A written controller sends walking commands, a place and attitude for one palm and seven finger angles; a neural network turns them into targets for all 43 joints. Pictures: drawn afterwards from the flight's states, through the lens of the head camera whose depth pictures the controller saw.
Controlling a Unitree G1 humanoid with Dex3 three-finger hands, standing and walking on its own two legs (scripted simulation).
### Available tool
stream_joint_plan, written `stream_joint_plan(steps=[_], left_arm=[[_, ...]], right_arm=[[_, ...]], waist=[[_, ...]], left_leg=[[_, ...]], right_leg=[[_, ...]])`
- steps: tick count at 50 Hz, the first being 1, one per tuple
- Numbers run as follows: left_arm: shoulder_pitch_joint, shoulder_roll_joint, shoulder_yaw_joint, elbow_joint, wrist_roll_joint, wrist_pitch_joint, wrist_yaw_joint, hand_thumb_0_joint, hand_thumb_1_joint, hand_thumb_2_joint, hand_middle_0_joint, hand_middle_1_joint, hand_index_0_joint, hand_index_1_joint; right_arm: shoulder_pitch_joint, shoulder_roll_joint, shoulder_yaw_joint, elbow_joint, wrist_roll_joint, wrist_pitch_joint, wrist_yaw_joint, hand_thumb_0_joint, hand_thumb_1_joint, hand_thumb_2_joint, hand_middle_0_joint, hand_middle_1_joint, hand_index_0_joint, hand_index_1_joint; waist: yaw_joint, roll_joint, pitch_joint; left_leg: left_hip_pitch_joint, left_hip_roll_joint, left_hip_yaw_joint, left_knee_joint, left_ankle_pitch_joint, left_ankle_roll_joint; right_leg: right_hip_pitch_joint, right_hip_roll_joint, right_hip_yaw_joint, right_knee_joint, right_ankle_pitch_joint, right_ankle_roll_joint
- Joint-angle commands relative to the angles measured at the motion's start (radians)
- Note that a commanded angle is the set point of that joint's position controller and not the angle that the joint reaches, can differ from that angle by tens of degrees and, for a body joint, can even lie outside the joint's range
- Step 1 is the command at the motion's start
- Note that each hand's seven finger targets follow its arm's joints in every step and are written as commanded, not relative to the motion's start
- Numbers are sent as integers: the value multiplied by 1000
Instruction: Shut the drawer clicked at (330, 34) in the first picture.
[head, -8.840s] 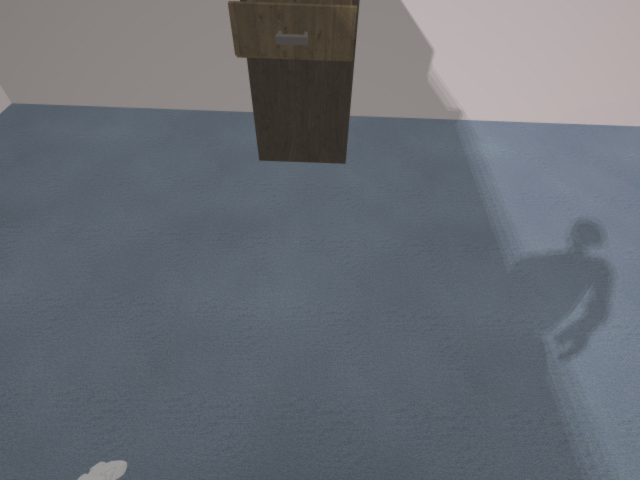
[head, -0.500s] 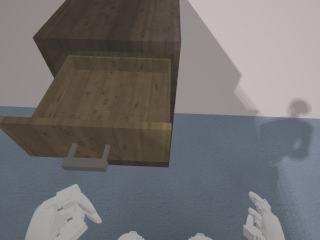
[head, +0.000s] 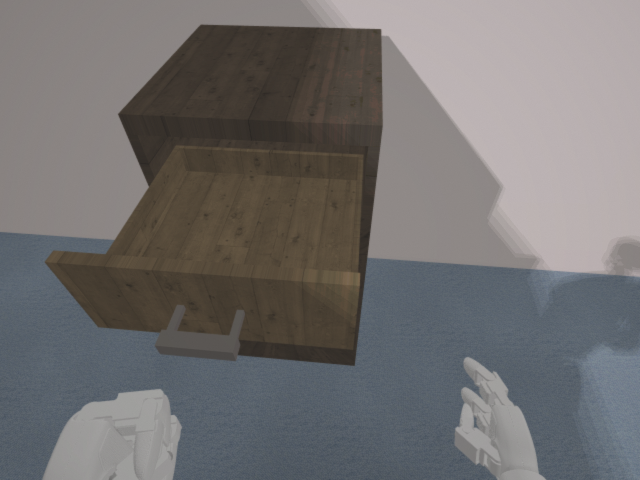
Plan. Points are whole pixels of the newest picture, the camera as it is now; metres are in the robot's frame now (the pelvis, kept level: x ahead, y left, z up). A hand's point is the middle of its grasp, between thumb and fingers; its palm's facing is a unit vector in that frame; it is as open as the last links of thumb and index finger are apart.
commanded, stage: raise the hand and make a fist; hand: left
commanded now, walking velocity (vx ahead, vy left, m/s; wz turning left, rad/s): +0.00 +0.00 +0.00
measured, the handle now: (203, 330) +0.30 +0.19 +0.02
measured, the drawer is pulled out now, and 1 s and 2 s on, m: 0.29 0.29 0.29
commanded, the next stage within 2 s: bring the fist close to the handle in 0.40 s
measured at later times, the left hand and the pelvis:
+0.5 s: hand (161, 457) +0.12 +0.15 +0.12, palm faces +0.06 -1.00 -0.07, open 3.3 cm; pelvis +0.00 +0.00 +0.00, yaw +0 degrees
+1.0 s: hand (185, 438) +0.15 +0.16 +0.07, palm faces +0.03 -1.00 -0.03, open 3.3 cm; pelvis -0.01 +0.00 -0.01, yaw +0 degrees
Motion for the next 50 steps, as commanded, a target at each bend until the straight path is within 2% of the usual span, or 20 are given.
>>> stream_joint_plan(steps=[1,4,5,9,12,15,18,20,24,28,30,33,34,38,39,40,43,46,48,50], left_arm=[[65,54,48,-222,-24,-54,-7,0,900,900,-1400,-1600,-1400,-1600],[91,64,69,-197,-22,-51,-7,0,900,900,-1400,-1600,-1400,-1600],[79,51,48,-197,-21,-51,-11,0,900,900,-1400,-1600,-1400,-1600],[83,62,59,-224,-11,-68,0,0,900,900,-1400,-1600,-1400,-1600],[83,66,61,-214,-13,-73,4,0,900,900,-1400,-1600,-1400,-1600],[85,47,40,-212,-10,-76,8,0,900,900,-1400,-1600,-1400,-1600],[68,78,83,-191,-13,-75,10,0,900,900,-1400,-1600,-1400,-1600],[42,62,66,-190,-18,-75,3,0,900,900,-1400,-1600,-1400,-1600],[73,66,80,-193,-24,-76,-6,0,900,900,-1400,-1600,-1400,-1600],[33,54,72,-121,-26,-73,-17,0,900,900,-1400,-1600,-1400,-1600],[-10,31,36,-117,-25,-81,-21,0,900,900,-1400,-1600,-1400,-1600],[-21,69,73,-92,-13,-97,-11,0,900,900,-1400,-1600,-1400,-1600],[-37,68,76,-101,-11,-106,-9,0,900,900,-1400,-1600,-1400,-1600],[-109,66,66,-82,-12,-128,-5,0,900,900,-1400,-1600,-1400,-1600],[-93,65,79,-64,-10,-130,-2,0,900,900,-1400,-1600,-1400,-1600],[-105,39,44,-58,-13,-131,-7,0,900,900,-1400,-1600,-1400,-1600],[-107,65,89,5,-17,-126,-6,0,900,900,-1400,-1600,-1400,-1600],[-131,43,55,-6,-17,-129,-11,0,900,900,-1400,-1600,-1400,-1600],[-124,55,72,26,-13,-131,-3,0,900,900,-1400,-1600,-1400,-1600],[-164,31,31,11,-8,-141,1,0,900,900,-1400,-1600,-1400,-1600]], right_arm=[[-112,-104,-56,-170,9,-84,-9,0,-900,-900,200,300,200,300],[-112,-107,-58,-156,9,-94,-9,0,-900,-900,200,300,200,300],[-115,-109,-56,-158,8,-97,-8,0,-900,-900,200,300,200,300],[-107,-109,-60,-154,5,-110,-5,0,-900,-900,200,300,200,300],[-106,-110,-62,-154,4,-113,-3,0,-900,-900,200,300,200,300],[-110,-110,-61,-155,2,-113,-2,0,-900,-900,200,300,200,300],[-116,-113,-63,-144,3,-110,-9,0,-900,-900,200,300,200,300],[-107,-114,-60,-146,4,-110,-10,0,-900,-900,200,300,200,300],[-110,-110,-61,-140,5,-119,-10,0,-900,-900,200,300,200,300],[-118,-118,-62,-127,2,-114,-13,0,-900,-900,200,300,200,300],[-106,-124,-60,-130,-1,-115,-11,0,-900,-900,200,300,200,300],[-102,-126,-68,-124,-6,-109,-11,0,-900,-900,200,300,200,300],[-91,-125,-68,-125,-9,-105,-9,0,-900,-900,200,300,200,300],[-87,-131,-68,-123,-14,-96,-9,0,-900,-900,200,300,200,300],[-80,-128,-71,-124,-13,-93,-8,0,-900,-900,200,300,200,300],[-82,-131,-68,-129,-14,-92,-6,0,-900,-900,200,300,200,300],[-86,-132,-75,-120,-14,-80,-8,0,-900,-900,200,300,200,300],[-80,-135,-75,-127,-15,-74,-2,0,-900,-900,200,300,200,300],[-86,-134,-79,-123,-16,-67,-3,0,-900,-900,200,300,200,300],[-77,-137,-75,-134,-20,-61,-2,0,-900,-900,200,300,200,300]], waist=[[-13,-57,-6],[-7,-64,-10],[-12,-68,7],[-4,-27,-12],[-7,-56,-2],[-10,-43,11],[-6,-44,11],[-15,-53,9],[-3,-43,-19],[-18,-75,36],[-31,-68,39],[-24,-75,10],[-25,-57,-17],[-37,-38,-23],[-31,-41,-38],[-40,-33,-36],[-29,-59,-53],[-39,-35,-77],[-35,-67,-75],[-47,-60,-75]], left_leg=[[25,-27,-54,-198,232,5],[26,-30,-49,-199,248,3],[21,-30,-50,-201,240,3],[36,-32,-45,-203,244,2],[26,-31,-45,-200,243,2],[23,-32,-44,-200,230,4],[13,-32,-43,-196,216,3],[19,-33,-43,-197,215,4],[32,-34,-41,-197,241,4],[1,-34,-46,-192,215,2],[-11,-38,-48,-187,187,4],[-27,-38,-48,-170,182,5],[-23,-41,-47,-168,188,4],[-45,-42,-49,-146,181,5],[-45,-40,-49,-148,187,3],[-49,-42,-49,-142,182,4],[-77,-42,-49,-130,191,2],[-71,-42,-50,-122,221,2],[-90,-40,-51,-114,227,2],[-101,-42,-52,-106,206,2]], right_leg=[[91,50,53,-161,146,-15],[106,50,58,-168,163,-16],[98,50,57,-170,156,-16],[104,48,57,-166,150,-19],[95,51,57,-164,155,-17],[87,51,58,-168,141,-18],[95,49,74,-184,117,-20],[92,49,72,-184,122,-18],[113,49,74,-181,152,-19],[80,52,73,-186,126,-17],[55,51,73,-179,92,-14],[52,50,83,-171,76,-16],[56,49,80,-158,82,-18],[29,48,82,-138,77,-17],[31,49,72,-127,84,-18],[19,48,73,-124,85,-16],[29,48,81,-118,90,-18],[21,47,69,-91,135,-17],[19,49,68,-84,142,-17],[-7,48,66,-70,119,-15]])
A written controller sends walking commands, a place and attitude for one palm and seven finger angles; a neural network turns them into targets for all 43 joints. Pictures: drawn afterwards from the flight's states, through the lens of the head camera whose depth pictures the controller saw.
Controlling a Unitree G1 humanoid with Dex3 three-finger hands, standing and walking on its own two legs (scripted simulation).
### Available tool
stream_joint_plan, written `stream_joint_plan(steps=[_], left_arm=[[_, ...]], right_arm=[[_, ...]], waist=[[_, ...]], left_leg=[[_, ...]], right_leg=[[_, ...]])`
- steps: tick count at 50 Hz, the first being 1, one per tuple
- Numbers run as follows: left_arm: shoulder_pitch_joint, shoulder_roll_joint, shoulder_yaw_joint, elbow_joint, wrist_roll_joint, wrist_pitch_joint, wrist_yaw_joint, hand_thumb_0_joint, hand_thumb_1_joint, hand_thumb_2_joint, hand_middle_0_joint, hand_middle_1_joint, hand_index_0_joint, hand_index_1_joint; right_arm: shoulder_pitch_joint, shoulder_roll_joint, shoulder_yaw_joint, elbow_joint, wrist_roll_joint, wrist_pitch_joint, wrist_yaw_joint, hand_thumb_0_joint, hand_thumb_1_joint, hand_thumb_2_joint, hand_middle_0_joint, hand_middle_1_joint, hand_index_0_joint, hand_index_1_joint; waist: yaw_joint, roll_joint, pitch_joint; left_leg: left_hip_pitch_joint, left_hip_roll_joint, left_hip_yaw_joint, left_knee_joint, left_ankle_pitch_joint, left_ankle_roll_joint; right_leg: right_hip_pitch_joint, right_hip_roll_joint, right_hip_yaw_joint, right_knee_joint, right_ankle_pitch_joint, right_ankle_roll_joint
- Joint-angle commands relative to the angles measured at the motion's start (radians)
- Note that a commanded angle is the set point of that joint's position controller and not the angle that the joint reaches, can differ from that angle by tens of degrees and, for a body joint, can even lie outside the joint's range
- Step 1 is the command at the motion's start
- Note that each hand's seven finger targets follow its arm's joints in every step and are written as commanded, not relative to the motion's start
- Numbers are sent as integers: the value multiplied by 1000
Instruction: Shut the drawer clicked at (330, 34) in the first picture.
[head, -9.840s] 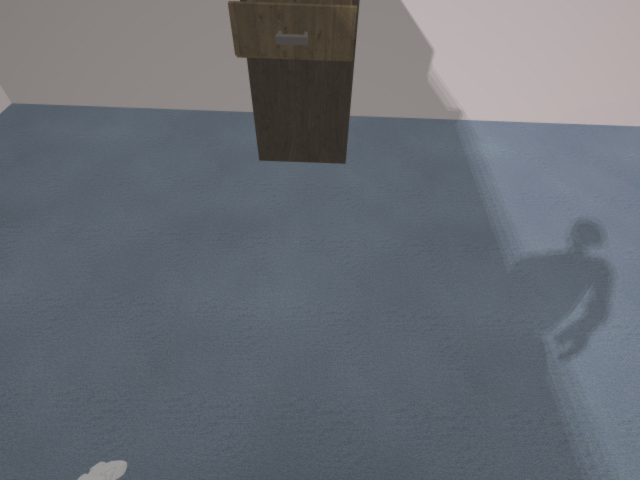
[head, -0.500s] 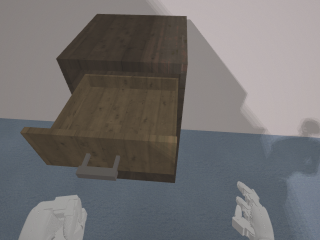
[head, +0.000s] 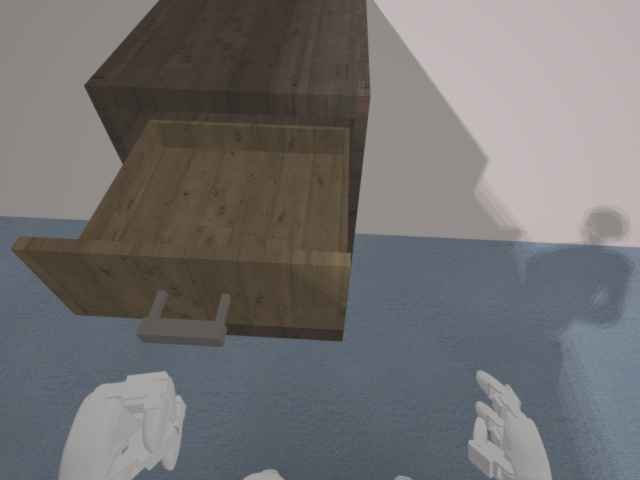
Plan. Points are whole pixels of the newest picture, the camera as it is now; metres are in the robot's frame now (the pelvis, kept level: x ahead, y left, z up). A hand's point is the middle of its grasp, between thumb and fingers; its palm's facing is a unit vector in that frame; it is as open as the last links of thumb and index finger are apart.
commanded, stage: bring the fist close to the handle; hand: left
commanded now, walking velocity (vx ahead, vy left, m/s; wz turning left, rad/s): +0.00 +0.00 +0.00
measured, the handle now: (188, 316) +0.30 +0.20 +0.03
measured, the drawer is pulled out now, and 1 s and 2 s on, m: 0.29 0.29 0.22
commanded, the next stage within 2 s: push the drawer shut in 0.90 s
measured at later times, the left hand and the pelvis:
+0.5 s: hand (206, 405) +0.20 +0.14 +0.03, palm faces +0.01 -1.00 -0.03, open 3.3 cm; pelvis +0.00 +0.00 -0.03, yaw +0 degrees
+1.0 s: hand (207, 401) +0.20 +0.15 +0.03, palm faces +0.01 -1.00 -0.04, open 3.3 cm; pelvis +0.00 -0.01 -0.03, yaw +0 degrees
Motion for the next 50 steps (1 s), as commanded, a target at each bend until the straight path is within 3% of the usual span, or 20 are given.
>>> stream_joint_plan(steps=[1,11,16,18,19,20,23,25,28,29,33,35,42,43,50], left_arm=[[1,68,30,-192,-2,-86,10,0,900,900,-1400,-1600,-1400,-1600],[-53,46,-3,-145,17,-109,35,0,900,900,-1400,-1600,-1400,-1600],[-107,42,-22,-119,35,-108,53,0,900,900,-1400,-1600,-1400,-1600],[-111,76,25,-96,41,-115,66,0,900,900,-1400,-1600,-1400,-1600],[-90,61,16,-88,44,-116,67,0,900,900,-1400,-1600,-1400,-1600],[-130,42,-14,-97,43,-120,65,0,900,900,-1400,-1600,-1400,-1600],[-161,61,3,-83,48,-135,73,0,900,900,-1400,-1600,-1400,-1600],[-188,43,-17,-59,49,-137,70,0,900,900,-1400,-1600,-1400,-1600],[-160,82,13,-105,45,-137,72,0,900,900,-1400,-1600,-1400,-1600],[-147,67,-3,-111,43,-130,71,0,900,900,-1400,-1600,-1400,-1600],[-109,82,34,-63,35,-103,80,0,900,900,-1400,-1600,-1400,-1600],[-117,58,12,-76,32,-107,75,0,900,900,-1400,-1600,-1400,-1600],[-137,73,24,-77,18,-150,55,0,900,900,-1400,-1600,-1400,-1600],[-151,92,36,-84,22,-155,56,0,900,900,-1400,-1600,-1400,-1600],[-84,57,2,-94,19,-135,47,0,900,900,-1400,-1600,-1400,-1600]], right_arm=[[-87,-110,-51,-176,-1,-47,-3,0,-900,-900,200,300,200,300],[-63,-117,-53,-195,-9,-17,-1,0,-900,-900,200,300,200,300],[-57,-120,-51,-204,-16,6,-1,0,-900,-900,200,300,200,300],[-56,-122,-56,-194,-18,16,-4,0,-900,-900,200,300,200,300],[-52,-120,-55,-203,-18,23,-3,0,-900,-900,200,300,200,300],[-54,-120,-50,-209,-19,24,0,0,-900,-900,200,300,200,300],[-51,-125,-52,-202,-21,28,-1,0,-900,-900,200,300,200,300],[-44,-127,-51,-202,-23,32,1,0,-900,-900,200,300,200,300],[-42,-128,-55,-211,-20,37,-1,0,-900,-900,200,300,200,300],[-37,-123,-52,-218,-19,41,2,0,-900,-900,200,300,200,300],[-46,-117,-58,-211,-14,63,-3,0,-900,-900,200,300,200,300],[-49,-116,-55,-217,-13,65,-2,0,-900,-900,200,300,200,300],[-45,-120,-55,-210,-15,56,-6,0,-900,-900,200,300,200,300],[-46,-124,-54,-206,-15,57,-8,0,-900,-900,200,300,200,300],[-39,-118,-59,-218,-13,61,-4,0,-900,-900,200,300,200,300]], waist=[[-9,-35,-83],[-13,-21,-171],[-24,-35,-168],[-16,-53,-180],[-9,-36,-189],[-22,-28,-186],[-24,-20,-205],[-36,-29,-208],[-15,2,-272],[-14,8,-280],[-18,-63,-234],[-23,-45,-221],[-33,-32,-211],[-35,-28,-213],[-23,-13,-251]], left_leg=[[-9,-40,-55,-155,189,0],[-39,-38,-57,-103,221,-4],[-76,-36,-62,-80,208,-4],[-93,-34,-62,-67,210,-5],[-94,-36,-58,-64,221,-5],[-100,-38,-59,-56,213,-5],[-112,-34,-64,-38,216,-6],[-123,-34,-64,-24,205,-6],[-97,-34,-59,-27,244,-5],[-95,-37,-56,-33,248,-5],[-129,-36,-52,-32,243,-2],[-133,-38,-48,-31,223,-3],[-145,-39,-49,-15,184,-2],[-139,-36,-52,-14,196,0],[-103,-37,-52,-23,281,-2]], right_leg=[[75,54,60,-122,96,-12],[30,55,54,-49,131,-15],[-6,54,52,-21,119,-15],[-9,56,56,-11,120,-17],[-7,55,57,-4,131,-19],[-23,54,57,1,126,-17],[-46,54,59,19,123,-19],[-68,55,58,28,118,-17],[-26,54,65,30,152,-21],[-9,52,65,25,161,-21],[13,56,70,3,177,-15],[4,53,73,0,160,-13],[-24,51,84,-6,109,-14],[-28,53,80,1,120,-16],[0,52,64,17,210,-15]])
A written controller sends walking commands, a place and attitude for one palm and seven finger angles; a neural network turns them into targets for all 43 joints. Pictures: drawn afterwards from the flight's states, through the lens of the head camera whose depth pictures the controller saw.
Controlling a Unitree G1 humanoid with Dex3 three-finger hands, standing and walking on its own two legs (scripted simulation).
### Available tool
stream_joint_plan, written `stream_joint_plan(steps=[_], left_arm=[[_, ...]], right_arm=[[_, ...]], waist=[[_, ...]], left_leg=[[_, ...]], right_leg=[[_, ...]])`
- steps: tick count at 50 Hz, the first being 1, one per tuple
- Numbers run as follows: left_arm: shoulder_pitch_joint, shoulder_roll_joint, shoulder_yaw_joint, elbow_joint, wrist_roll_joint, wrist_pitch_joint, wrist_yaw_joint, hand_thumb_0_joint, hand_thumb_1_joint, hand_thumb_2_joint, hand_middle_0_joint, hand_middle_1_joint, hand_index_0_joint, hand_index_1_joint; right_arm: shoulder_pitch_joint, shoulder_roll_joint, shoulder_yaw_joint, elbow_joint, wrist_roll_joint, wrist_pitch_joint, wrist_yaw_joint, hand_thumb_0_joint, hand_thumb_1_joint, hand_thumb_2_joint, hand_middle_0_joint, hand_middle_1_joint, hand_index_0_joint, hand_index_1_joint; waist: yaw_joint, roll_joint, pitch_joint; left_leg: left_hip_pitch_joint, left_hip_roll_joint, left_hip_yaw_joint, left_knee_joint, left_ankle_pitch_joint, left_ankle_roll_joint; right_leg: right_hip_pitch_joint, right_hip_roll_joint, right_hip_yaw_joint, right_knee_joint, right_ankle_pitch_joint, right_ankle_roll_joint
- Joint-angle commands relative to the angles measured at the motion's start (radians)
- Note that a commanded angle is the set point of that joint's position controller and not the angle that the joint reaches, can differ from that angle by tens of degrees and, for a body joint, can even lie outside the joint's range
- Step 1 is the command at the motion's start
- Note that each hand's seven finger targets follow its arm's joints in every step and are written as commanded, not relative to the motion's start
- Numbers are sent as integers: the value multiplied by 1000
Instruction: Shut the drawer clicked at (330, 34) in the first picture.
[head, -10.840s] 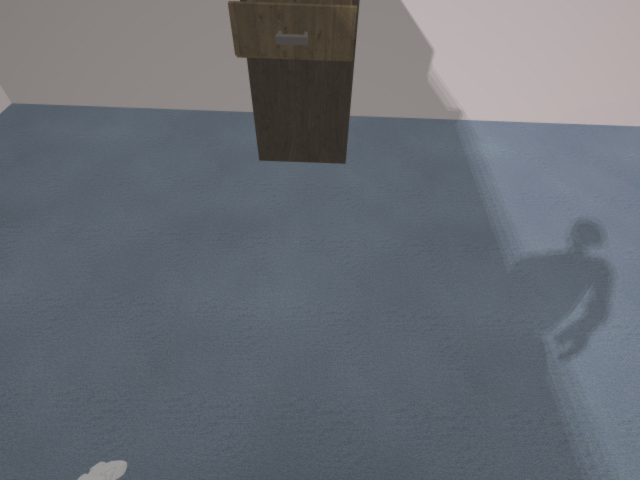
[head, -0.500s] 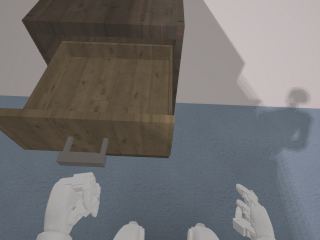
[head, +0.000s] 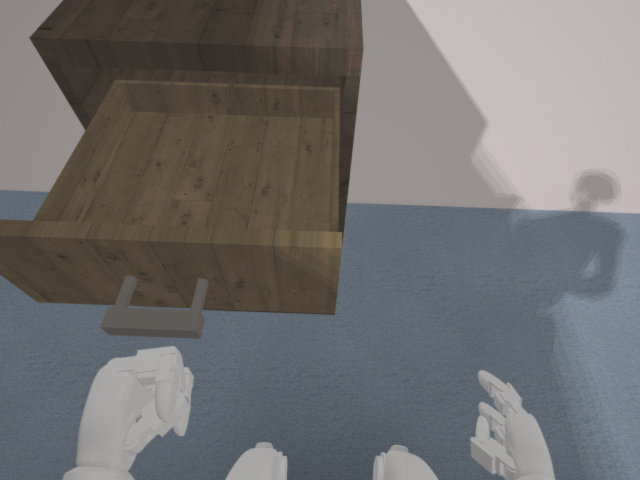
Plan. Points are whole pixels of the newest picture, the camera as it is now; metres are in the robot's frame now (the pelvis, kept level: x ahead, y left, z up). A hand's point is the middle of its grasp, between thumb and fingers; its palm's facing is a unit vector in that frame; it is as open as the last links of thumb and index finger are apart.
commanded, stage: push the drawer shut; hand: left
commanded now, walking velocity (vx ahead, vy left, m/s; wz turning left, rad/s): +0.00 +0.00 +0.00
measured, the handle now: (160, 304) +0.30 +0.20 +0.06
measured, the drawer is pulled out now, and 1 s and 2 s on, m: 0.29 0.22 0.09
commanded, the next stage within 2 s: none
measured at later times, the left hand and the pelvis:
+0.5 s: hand (186, 371) +0.23 +0.16 +0.06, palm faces +0.00 -1.00 -0.05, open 3.1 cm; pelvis -0.01 +0.00 +0.00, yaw +0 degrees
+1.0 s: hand (199, 315) +0.29 +0.16 +0.06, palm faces -0.01 -1.00 -0.04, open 3.2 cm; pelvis -0.02 +0.01 +0.01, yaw +0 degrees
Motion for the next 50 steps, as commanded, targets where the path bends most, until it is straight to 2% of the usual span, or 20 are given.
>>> stream_joint_plan(steps=[1,4,11,13,14,16,17,18,19,21,23,25,28,30,33,34,38,40,44,50], left_arm=[[22,66,29,-223,-5,-58,-2,0,900,900,-1400,-1600,-1400,-1600],[-38,74,41,-196,5,-58,11,0,900,900,-1400,-1600,-1400,-1600],[-128,89,60,-162,-8,-51,5,0,900,900,-1400,-1600,-1400,-1600],[-167,112,78,-145,-9,-41,2,0,900,900,-1400,-1600,-1400,-1600],[-164,103,76,-129,-11,-34,-1,0,900,900,-1400,-1600,-1400,-1600],[-206,109,84,-116,-18,-29,-3,0,900,900,-1400,-1600,-1400,-1600],[-240,98,70,-123,-21,-31,-4,0,900,900,-1400,-1600,-1400,-1600],[-253,112,86,-114,-21,-31,2,0,900,900,-1400,-1600,-1400,-1600],[-273,98,70,-104,-19,-33,3,0,900,900,-1400,-1600,-1400,-1600],[-310,94,64,-100,-21,-43,5,0,900,900,-1400,-1600,-1400,-1600],[-346,103,64,-80,-16,-47,10,0,900,900,-1400,-1600,-1400,-1600],[-418,87,37,-77,-13,-50,10,0,900,900,-1400,-1600,-1400,-1600],[-475,116,65,-31,-10,-49,16,0,900,900,-1400,-1600,-1400,-1600],[-531,97,39,-30,-7,-45,12,0,900,900,-1400,-1600,-1400,-1600],[-568,135,82,29,-10,-32,17,0,900,900,-1400,-1600,-1400,-1600],[-577,106,57,43,-9,-29,13,0,900,900,-1400,-1600,-1400,-1600],[-660,141,98,100,-16,-23,15,0,900,900,-1400,-1600,-1400,-1600],[-714,102,59,110,-16,-25,12,0,900,900,-1400,-1600,-1400,-1600],[-736,113,79,163,-11,-26,22,0,900,900,-1400,-1600,-1400,-1600],[-868,114,72,235,7,-36,37,0,900,900,-1400,-1600,-1400,-1600]], right_arm=[[-32,-110,-55,-161,3,-45,-3,0,-900,-900,200,300,200,300],[-31,-112,-50,-154,-1,-40,-7,0,-900,-900,200,300,200,300],[-25,-122,-43,-150,-2,-47,-8,0,-900,-900,200,300,200,300],[-25,-129,-41,-142,1,-45,-10,0,-900,-900,200,300,200,300],[-22,-126,-39,-145,0,-45,-9,0,-900,-900,200,300,200,300],[-20,-130,-38,-140,2,-47,-10,0,-900,-900,200,300,200,300],[-23,-131,-37,-134,2,-51,-10,0,-900,-900,200,300,200,300],[-23,-134,-36,-129,0,-52,-11,0,-900,-900,200,300,200,300],[-19,-133,-34,-123,-1,-54,-10,0,-900,-900,200,300,200,300],[-21,-136,-35,-117,-2,-63,-9,0,-900,-900,200,300,200,300],[-23,-142,-35,-109,-2,-67,-10,0,-900,-900,200,300,200,300],[-24,-142,-32,-100,-3,-72,-10,0,-900,-900,200,300,200,300],[-28,-149,-33,-85,-2,-72,-14,0,-900,-900,200,300,200,300],[-30,-148,-31,-82,0,-72,-13,0,-900,-900,200,300,200,300],[-35,-153,-30,-68,2,-67,-15,0,-900,-900,200,300,200,300],[-35,-149,-27,-70,3,-65,-13,0,-900,-900,200,300,200,300],[-41,-152,-27,-52,4,-58,-14,0,-900,-900,200,300,200,300],[-45,-150,-23,-50,4,-58,-10,0,-900,-900,200,300,200,300],[-33,-152,-26,-38,1,-52,-5,0,-900,-900,200,300,200,300],[-26,-158,-27,-21,1,-37,-1,0,-900,-900,200,300,200,300]], waist=[[-14,-22,-195],[-24,-34,-162],[-20,-28,-210],[-23,-12,-203],[-18,-14,-206],[-24,-22,-202],[-31,-12,-201],[-28,-1,-196],[-36,-6,-192],[-36,-4,-205],[-41,-16,-198],[-51,4,-204],[-48,-30,-208],[-50,6,-222],[-44,-18,-220],[-45,-18,-217],[-38,-22,-223],[-48,4,-219],[-38,-7,-242],[-51,-12,-227]], left_leg=[[105,-44,-40,-181,331,7],[78,-46,-40,-172,279,8],[82,-48,-37,-174,267,9],[86,-47,-37,-177,266,9],[86,-48,-34,-183,268,9],[87,-47,-35,-187,272,7],[92,-47,-36,-183,272,8],[93,-47,-40,-188,275,8],[100,-47,-41,-189,272,8],[104,-48,-43,-192,262,6],[103,-45,-47,-194,249,9],[115,-47,-49,-198,231,8],[98,-46,-52,-204,202,10],[123,-48,-53,-215,210,8],[114,-48,-53,-224,197,9],[122,-49,-51,-233,194,10],[121,-50,-50,-243,193,9],[149,-49,-53,-253,194,6],[171,-46,-56,-263,239,4],[171,-44,-59,-270,219,2]], right_leg=[[208,53,68,-150,269,-1],[181,53,77,-158,213,-1],[202,51,91,-168,198,-1],[198,51,91,-174,195,-2],[211,50,92,-177,199,-2],[215,50,91,-182,203,0],[207,48,92,-183,205,1],[199,50,85,-180,201,-2],[190,50,82,-180,200,-1],[187,48,82,-180,186,-1],[171,49,80,-182,166,-1],[158,47,82,-185,147,0],[166,46,87,-194,111,0],[165,44,83,-191,125,-1],[179,45,88,-205,109,-1],[183,45,87,-209,108,-1],[200,44,92,-219,106,-2],[179,44,83,-216,116,-1],[197,44,78,-211,159,-3],[179,43,81,-213,147,-3]])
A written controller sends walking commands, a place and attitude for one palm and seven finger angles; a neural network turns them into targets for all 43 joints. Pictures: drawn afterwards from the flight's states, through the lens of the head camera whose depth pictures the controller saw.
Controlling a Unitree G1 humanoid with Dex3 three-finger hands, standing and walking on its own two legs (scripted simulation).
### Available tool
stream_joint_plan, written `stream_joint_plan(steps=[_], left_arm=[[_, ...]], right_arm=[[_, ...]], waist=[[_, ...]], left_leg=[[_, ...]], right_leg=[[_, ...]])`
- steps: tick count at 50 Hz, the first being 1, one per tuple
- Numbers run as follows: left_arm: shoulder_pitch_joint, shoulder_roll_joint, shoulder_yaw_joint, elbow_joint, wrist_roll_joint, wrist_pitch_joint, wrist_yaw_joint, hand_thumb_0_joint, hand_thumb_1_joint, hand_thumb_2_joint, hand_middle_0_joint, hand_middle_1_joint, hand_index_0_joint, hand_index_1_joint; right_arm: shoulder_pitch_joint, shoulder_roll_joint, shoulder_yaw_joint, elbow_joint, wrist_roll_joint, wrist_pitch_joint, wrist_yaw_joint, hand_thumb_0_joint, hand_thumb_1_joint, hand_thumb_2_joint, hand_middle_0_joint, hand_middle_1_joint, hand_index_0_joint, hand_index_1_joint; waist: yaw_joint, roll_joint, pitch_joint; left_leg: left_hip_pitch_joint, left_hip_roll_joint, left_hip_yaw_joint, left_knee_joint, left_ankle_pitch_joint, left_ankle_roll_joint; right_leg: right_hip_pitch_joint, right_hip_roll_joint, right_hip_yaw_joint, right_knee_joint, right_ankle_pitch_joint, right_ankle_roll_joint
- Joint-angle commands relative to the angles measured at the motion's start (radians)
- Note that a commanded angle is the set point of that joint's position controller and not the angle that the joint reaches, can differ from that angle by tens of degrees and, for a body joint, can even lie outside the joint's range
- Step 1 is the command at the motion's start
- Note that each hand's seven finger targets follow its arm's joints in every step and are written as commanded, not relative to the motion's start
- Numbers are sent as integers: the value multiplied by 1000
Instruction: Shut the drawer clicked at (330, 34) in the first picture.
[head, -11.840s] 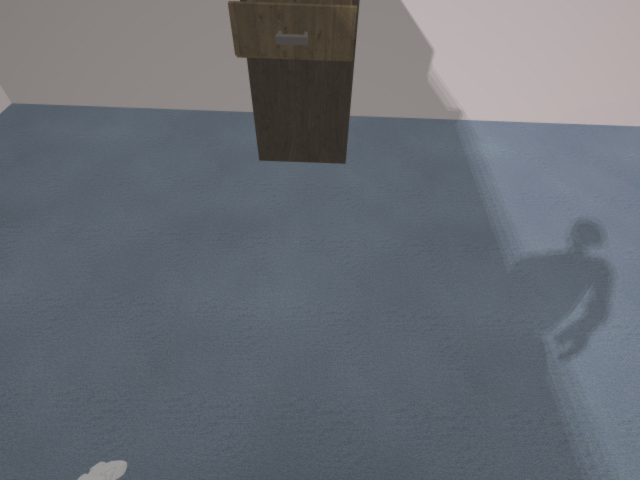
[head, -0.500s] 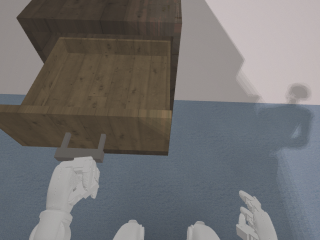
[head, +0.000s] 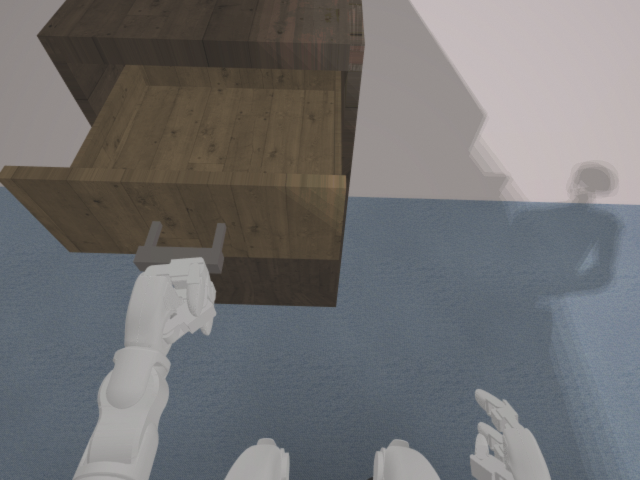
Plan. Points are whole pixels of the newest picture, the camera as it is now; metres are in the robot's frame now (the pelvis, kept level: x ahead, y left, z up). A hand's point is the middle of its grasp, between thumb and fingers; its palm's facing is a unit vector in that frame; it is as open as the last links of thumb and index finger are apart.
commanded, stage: push the drawer shut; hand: left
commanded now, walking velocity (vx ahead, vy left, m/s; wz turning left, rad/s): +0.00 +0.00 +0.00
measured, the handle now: (184, 245) +0.39 +0.19 +0.05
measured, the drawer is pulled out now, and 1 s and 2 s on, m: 0.22 0.09 0.00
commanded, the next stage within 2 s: none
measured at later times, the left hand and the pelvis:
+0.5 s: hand (222, 261) +0.37 +0.14 +0.05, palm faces +0.00 -1.00 -0.04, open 3.2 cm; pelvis +0.00 +0.00 +0.00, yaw +0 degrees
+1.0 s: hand (229, 213) +0.44 +0.14 +0.05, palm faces +0.01 -1.00 -0.04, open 3.2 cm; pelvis +0.00 -0.01 +0.00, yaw -2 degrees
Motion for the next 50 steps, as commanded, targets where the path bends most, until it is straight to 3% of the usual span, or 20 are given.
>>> stream_joint_plan(steps=[1,5,7,8,12,13,16,19,21,25,28,30,33,35,40,41,43,45,48,50], left_arm=[[-346,80,31,-199,2,-82,18,0,900,900,-1400,-1600,-1400,-1600],[-392,74,19,-170,13,-84,26,0,900,900,-1400,-1600,-1400,-1600],[-411,67,14,-156,15,-85,31,0,900,900,-1400,-1600,-1400,-1600],[-419,97,40,-131,20,-85,34,0,900,900,-1400,-1600,-1400,-1600],[-434,99,62,-97,13,-94,34,0,900,900,-1400,-1600,-1400,-1600],[-447,119,74,-78,16,-96,33,0,900,900,-1400,-1600,-1400,-1600],[-521,105,64,-46,16,-104,30,0,900,900,-1400,-1600,-1400,-1600],[-538,121,79,-12,21,-110,29,0,900,900,-1400,-1600,-1400,-1600],[-625,108,63,8,18,-113,30,0,900,900,-1400,-1600,-1400,-1600],[-709,144,97,85,21,-120,30,0,900,900,-1400,-1600,-1400,-1600],[-734,195,144,143,21,-124,20,0,900,900,-1400,-1600,-1400,-1600],[-792,180,131,169,20,-130,10,0,900,900,-1400,-1600,-1400,-1600],[-810,202,155,215,20,-135,3,0,900,900,-1400,-1600,-1400,-1600],[-857,170,134,254,17,-136,-1,0,900,900,-1400,-1600,-1400,-1600],[-940,263,211,344,28,-155,-3,0,900,900,-1400,-1600,-1400,-1600],[-947,241,198,355,26,-158,-7,0,900,900,-1400,-1600,-1400,-1600],[-946,253,210,386,24,-162,-14,0,900,900,-1400,-1600,-1400,-1600],[-983,290,242,414,20,-168,-19,0,900,900,-1400,-1600,-1400,-1600],[-1032,295,241,421,25,-179,-28,0,900,900,-1400,-1600,-1400,-1600],[-1037,305,255,448,26,-182,-28,0,900,900,-1400,-1600,-1400,-1600]], right_arm=[[-12,-133,-64,-118,1,-35,-4,0,-900,-900,200,300,200,300],[0,-135,-66,-107,1,-25,1,0,-900,-900,200,300,200,300],[5,-135,-70,-104,-1,-20,3,0,-900,-900,200,300,200,300],[9,-139,-70,-97,0,-16,1,0,-900,-900,200,300,200,300],[14,-135,-71,-93,-1,-4,3,0,-900,-900,200,300,200,300],[18,-139,-71,-91,-1,0,3,0,-900,-900,200,300,200,300],[23,-136,-71,-77,0,8,3,0,-900,-900,200,300,200,300],[35,-139,-73,-70,-1,14,4,0,-900,-900,200,300,200,300],[34,-138,-71,-61,0,18,3,0,-900,-900,200,300,200,300],[49,-143,-71,-45,-1,26,0,0,-900,-900,200,300,200,300],[66,-146,-72,-40,-4,33,-1,0,-900,-900,200,300,200,300],[69,-140,-69,-32,-2,38,-1,0,-900,-900,200,300,200,300],[88,-147,-74,-30,-5,44,1,0,-900,-900,200,300,200,300],[96,-142,-73,-18,-4,50,5,0,-900,-900,200,300,200,300],[121,-152,-74,-7,-9,66,5,0,-900,-900,200,300,200,300],[123,-148,-73,-8,-10,68,7,0,-900,-900,200,300,200,300],[136,-150,-75,-8,-12,73,11,0,-900,-900,200,300,200,300],[144,-152,-75,-1,-12,79,10,0,-900,-900,200,300,200,300],[154,-152,-76,0,-15,84,12,0,-900,-900,200,300,200,300],[166,-153,-76,4,-17,89,14,0,-900,-900,200,300,200,300]], waist=[[-39,-7,-286],[-44,10,-299],[-44,-11,-322],[-46,-25,-312],[-34,-20,-332],[-39,-33,-319],[-51,-10,-306],[-49,2,-331],[-67,9,-316],[-75,-7,-325],[-65,-27,-360],[-76,6,-358],[-69,-1,-384],[-87,9,-375],[-83,-11,-392],[-86,0,-397],[-86,5,-407],[-92,-35,-400],[-97,22,-420],[-95,4,-429]], left_leg=[[162,-22,-76,-196,172,-14],[187,-20,-76,-197,214,-18],[191,-19,-72,-193,218,-15],[180,-17,-73,-192,217,-13],[180,-21,-62,-198,241,-16],[170,-18,-66,-200,241,-14],[180,-16,-66,-201,236,-18],[192,-15,-66,-201,247,-18],[188,-16,-64,-196,218,-16],[165,-19,-60,-192,199,-13],[143,-22,-53,-188,216,-9],[153,-22,-51,-187,225,-11],[165,-20,-55,-185,262,-12],[169,-19,-49,-180,267,-13],[128,-22,-46,-177,243,-9],[132,-26,-40,-175,248,-8],[134,-23,-41,-173,263,-7],[100,-23,-35,-169,249,-4],[121,-23,-36,-168,264,-4],[126,-21,-38,-166,276,-5]], right_leg=[[157,55,64,-136,98,-16],[158,55,62,-134,136,-18],[168,54,66,-139,142,-15],[169,56,68,-140,141,-16],[208,55,74,-145,173,-16],[204,58,70,-144,171,-17],[180,58,70,-143,168,-16],[182,60,72,-141,176,-18],[161,60,75,-148,157,-14],[172,60,84,-151,151,-12],[216,62,95,-151,176,-11],[203,61,95,-149,191,-11],[209,66,91,-140,220,-15],[189,66,91,-144,230,-11],[212,66,102,-143,217,-11],[218,67,106,-148,228,-10],[214,71,106,-144,241,-11],[237,69,115,-149,243,-6],[219,71,112,-141,251,-10],[217,73,109,-139,258,-9]])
